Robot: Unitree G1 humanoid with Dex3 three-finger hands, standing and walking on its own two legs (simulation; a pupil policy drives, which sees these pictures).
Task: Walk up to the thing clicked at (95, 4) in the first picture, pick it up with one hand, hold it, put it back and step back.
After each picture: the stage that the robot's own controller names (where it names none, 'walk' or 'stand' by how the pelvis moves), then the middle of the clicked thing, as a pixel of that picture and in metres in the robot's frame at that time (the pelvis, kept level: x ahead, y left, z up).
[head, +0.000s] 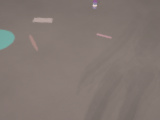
stand; (94, 4) +2.33 -0.30 -0.72
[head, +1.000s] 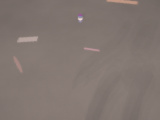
walk; (80, 18) +2.21 +0.09 -0.71
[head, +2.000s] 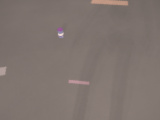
walk; (60, 33) +1.54 +0.30 -0.72
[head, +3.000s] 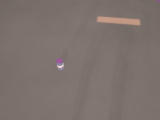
walk; (60, 64) +1.05 +0.26 -0.72
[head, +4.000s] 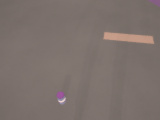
walk; (61, 97) +0.66 +0.22 -0.72
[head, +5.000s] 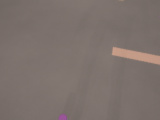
walk; out of the picture +0.47 +0.14 -0.71
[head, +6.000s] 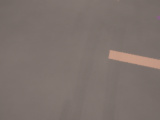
stand; out of the picture +0.38 +0.14 -0.72
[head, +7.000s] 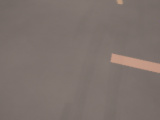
stand; out of the picture +0.38 +0.14 -0.71
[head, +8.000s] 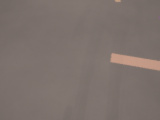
stand; out of the picture +0.34 +0.16 -0.71
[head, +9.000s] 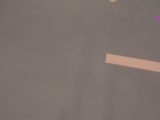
stand; out of the picture +0.32 +0.16 -0.73
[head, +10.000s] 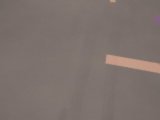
stand; out of the picture +0.31 +0.16 -0.73
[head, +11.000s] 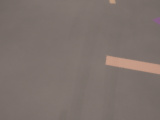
stand; out of the picture +0.30 +0.17 -0.73
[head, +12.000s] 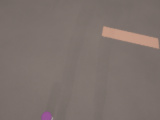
go down; (47, 118) +0.34 +0.16 -0.63
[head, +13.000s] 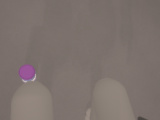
go down; (28, 74) +0.39 +0.19 -0.31
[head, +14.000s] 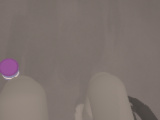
close in; (10, 70) +0.38 +0.21 -0.26
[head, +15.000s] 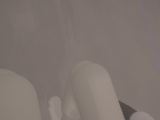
close in; out of the picture +0.38 +0.22 -0.22
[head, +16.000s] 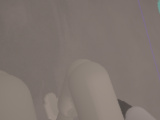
close; out of the picture +0.38 +0.24 -0.22
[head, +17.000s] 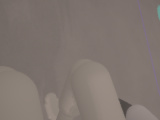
lift; out of the picture +0.35 +0.22 -0.22
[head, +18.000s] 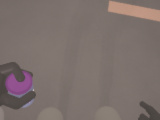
lift; (21, 90) +0.31 +0.18 +0.00
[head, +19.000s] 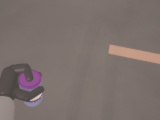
hold; (31, 88) +0.32 +0.17 +0.02
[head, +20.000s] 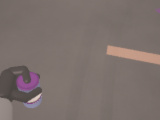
hold; (30, 90) +0.32 +0.17 +0.01
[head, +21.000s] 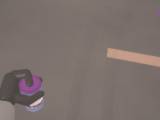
crouch; (32, 94) +0.31 +0.17 +0.01
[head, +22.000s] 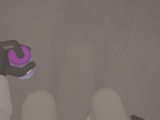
crouch; (22, 63) +0.40 +0.19 -0.09
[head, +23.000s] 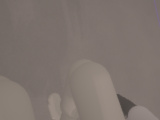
lower; out of the picture +0.40 +0.27 -0.22
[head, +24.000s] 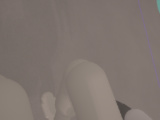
lower; out of the picture +0.41 +0.27 -0.22
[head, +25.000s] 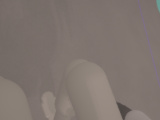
lower; out of the picture +0.41 +0.27 -0.22
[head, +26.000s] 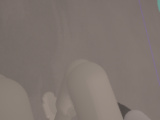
lower; out of the picture +0.40 +0.27 -0.23
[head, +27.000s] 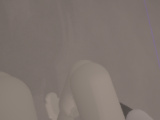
loosen; out of the picture +0.38 +0.24 -0.23
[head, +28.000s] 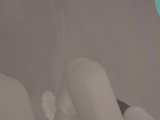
withdraw; out of the picture +0.38 +0.23 -0.23
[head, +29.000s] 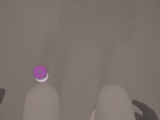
walk; (41, 74) +0.41 +0.18 -0.37
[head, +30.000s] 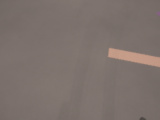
stand; out of the picture +0.33 +0.14 -0.66
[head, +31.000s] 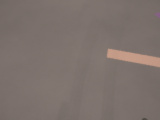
stand; out of the picture +0.35 +0.15 -0.66
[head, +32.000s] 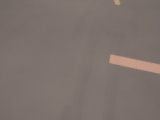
stand; out of the picture +0.35 +0.14 -0.70
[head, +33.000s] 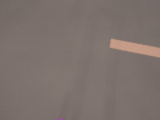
walk; out of the picture +0.36 +0.12 -0.71
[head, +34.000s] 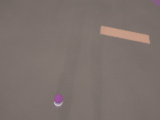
walk; (58, 101) +0.51 +0.09 -0.71
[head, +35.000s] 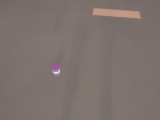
walk; (56, 69) +0.81 +0.22 -0.69
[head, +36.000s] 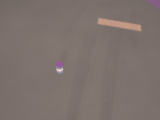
stand; (59, 67) +0.95 +0.17 -0.71
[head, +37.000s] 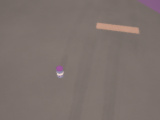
stand; (59, 71) +0.97 +0.18 -0.73
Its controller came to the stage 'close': yes
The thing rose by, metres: 0.71
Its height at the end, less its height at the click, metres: +0.00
